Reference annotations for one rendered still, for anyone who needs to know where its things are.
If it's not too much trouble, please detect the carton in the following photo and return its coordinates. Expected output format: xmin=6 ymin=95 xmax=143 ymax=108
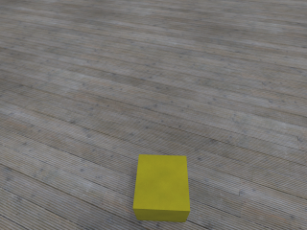
xmin=132 ymin=154 xmax=191 ymax=222

